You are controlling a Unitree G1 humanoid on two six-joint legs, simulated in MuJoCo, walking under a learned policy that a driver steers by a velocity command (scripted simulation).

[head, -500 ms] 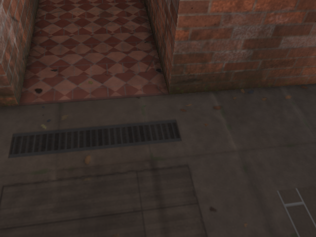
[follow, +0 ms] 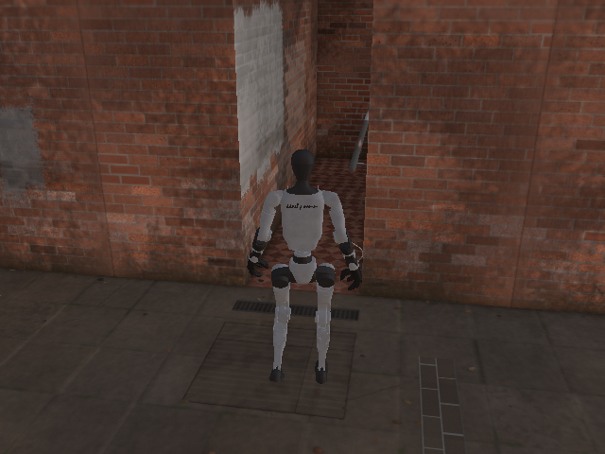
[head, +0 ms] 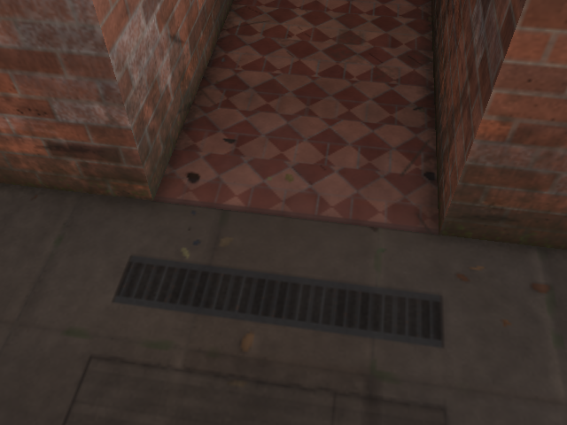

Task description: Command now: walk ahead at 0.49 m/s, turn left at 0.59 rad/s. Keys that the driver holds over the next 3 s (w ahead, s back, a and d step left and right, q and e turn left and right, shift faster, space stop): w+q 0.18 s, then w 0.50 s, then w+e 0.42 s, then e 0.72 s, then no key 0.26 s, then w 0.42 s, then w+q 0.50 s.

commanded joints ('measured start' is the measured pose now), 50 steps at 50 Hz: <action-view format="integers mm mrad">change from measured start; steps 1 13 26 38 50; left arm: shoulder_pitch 29 153 105 -156 269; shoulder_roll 84 196 132 59 231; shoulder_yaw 24 51 18 -5 56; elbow -20 51 12 -64 -47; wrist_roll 0 -29 -27 -28 -12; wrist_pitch -14 17 18 36 23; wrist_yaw -5 -4 -9 -31 -30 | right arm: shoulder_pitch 34 -295 -76 54 2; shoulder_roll -35 -16 -85 -152 -141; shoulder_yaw -15 8 -23 -41 3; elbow -82 -238 -173 -47 -107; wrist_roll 5 -5 -32 -26 -28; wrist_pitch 6 -3 -34 -46 -87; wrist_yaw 5 53 46 10 14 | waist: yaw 0 90 18 -57 138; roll -112 -76 39 28 -217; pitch -48 41 -118 34 -341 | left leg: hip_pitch -178 -214 324 379 -380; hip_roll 124 98 226 207 -23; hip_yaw -27 86 -191 47 -32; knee -4 -540 -999 -1106 232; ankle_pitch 56 333 382 349 -127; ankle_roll -1 6 214 164 -55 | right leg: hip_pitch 162 283 -307 -352 699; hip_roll -285 -300 -201 -131 -345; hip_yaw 262 -23 126 73 794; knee -271 -276 763 205 -113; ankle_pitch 19 138 -155 265 -79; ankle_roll -169 -141 7 26 -329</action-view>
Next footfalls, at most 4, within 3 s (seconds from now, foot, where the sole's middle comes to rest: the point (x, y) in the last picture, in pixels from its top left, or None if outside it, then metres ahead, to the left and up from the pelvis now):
0.38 left None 0.34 0.20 -0.77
0.94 right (286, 329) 0.70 0.03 -0.77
1.38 left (226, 258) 0.92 0.19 -0.77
1.72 right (312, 292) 0.81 -0.04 -0.77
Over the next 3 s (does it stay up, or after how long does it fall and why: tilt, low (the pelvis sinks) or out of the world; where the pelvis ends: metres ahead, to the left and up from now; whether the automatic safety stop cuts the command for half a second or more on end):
stays up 0.93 0.04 -0.01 its command is cut before an obstacle after 2.1 s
